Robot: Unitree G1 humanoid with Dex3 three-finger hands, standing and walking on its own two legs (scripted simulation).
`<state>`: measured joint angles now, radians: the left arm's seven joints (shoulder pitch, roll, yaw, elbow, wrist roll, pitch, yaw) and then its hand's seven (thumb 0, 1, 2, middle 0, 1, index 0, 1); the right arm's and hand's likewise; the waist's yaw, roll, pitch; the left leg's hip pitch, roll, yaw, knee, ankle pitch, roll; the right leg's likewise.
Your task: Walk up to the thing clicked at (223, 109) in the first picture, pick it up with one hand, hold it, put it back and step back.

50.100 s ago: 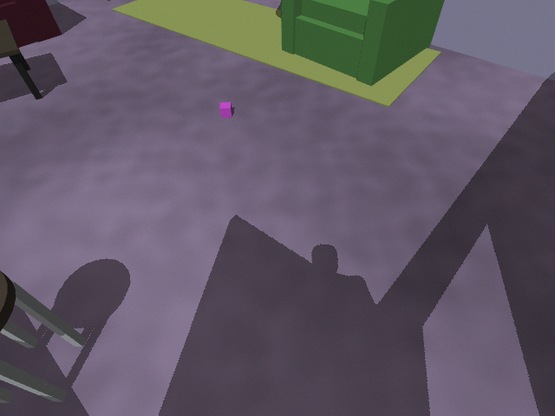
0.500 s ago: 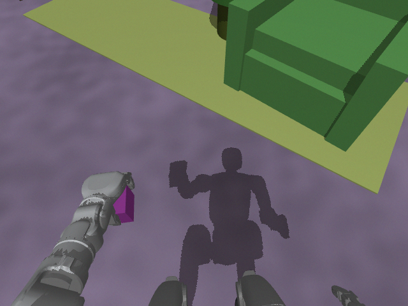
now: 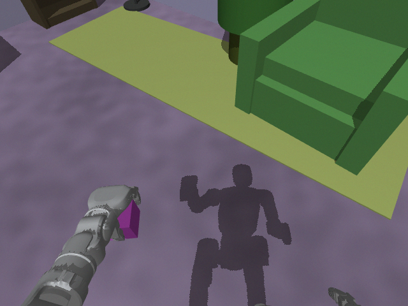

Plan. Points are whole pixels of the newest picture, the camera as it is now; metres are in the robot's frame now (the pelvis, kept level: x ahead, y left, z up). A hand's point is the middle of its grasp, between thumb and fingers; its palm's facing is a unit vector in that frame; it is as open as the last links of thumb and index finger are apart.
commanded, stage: hold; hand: left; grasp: from above
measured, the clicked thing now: (120, 219) +0.33 +0.23 -0.10
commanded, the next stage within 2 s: crouch in 1.70 s
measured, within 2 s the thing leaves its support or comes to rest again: neither
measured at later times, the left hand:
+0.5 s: hand (117, 225) +0.29 +0.21 -0.03, palm faces -0.46 -0.03 -0.89, open 9.9 cm
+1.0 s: hand (117, 225) +0.28 +0.20 -0.01, palm faces -0.44 -0.04 -0.90, open 9.9 cm
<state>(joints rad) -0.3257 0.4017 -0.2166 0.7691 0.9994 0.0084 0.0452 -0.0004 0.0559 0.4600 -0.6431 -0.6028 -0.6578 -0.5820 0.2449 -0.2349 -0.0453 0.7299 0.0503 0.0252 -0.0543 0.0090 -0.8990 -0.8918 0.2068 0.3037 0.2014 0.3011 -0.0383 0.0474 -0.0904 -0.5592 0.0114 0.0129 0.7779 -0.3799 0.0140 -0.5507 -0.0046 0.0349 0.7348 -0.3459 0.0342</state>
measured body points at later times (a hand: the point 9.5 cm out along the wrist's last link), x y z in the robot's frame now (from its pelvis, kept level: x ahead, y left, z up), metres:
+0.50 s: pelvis -0.01 -0.01 +0.01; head +0.01 -0.03 +0.46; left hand +0.31 +0.21 +0.02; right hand +0.12 -0.27 -0.11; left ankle +0.00 +0.11 -0.71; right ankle +0.01 -0.15 -0.71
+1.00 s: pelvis -0.02 -0.02 +0.02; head +0.00 -0.05 +0.47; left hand +0.30 +0.20 +0.04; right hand +0.13 -0.27 -0.10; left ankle +0.00 +0.11 -0.71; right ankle +0.01 -0.15 -0.71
